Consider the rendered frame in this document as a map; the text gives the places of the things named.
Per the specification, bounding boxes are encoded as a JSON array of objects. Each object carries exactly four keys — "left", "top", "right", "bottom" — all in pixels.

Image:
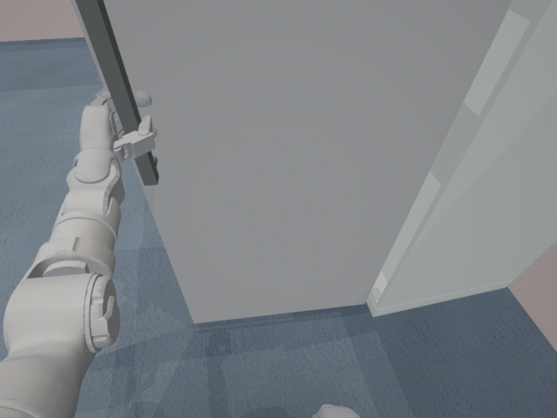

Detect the left robot upper arm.
[{"left": 0, "top": 273, "right": 121, "bottom": 418}]

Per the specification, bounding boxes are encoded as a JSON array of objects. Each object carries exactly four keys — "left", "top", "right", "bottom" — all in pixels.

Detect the handle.
[{"left": 76, "top": 0, "right": 159, "bottom": 185}]

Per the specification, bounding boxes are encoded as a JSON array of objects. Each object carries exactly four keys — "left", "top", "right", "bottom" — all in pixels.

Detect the fridge door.
[{"left": 71, "top": 0, "right": 513, "bottom": 324}]

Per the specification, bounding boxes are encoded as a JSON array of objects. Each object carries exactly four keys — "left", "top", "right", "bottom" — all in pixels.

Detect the robot left forearm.
[{"left": 3, "top": 148, "right": 125, "bottom": 352}]

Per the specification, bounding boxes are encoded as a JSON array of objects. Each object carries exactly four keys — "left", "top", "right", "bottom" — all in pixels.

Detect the left robot hand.
[{"left": 79, "top": 85, "right": 158, "bottom": 163}]

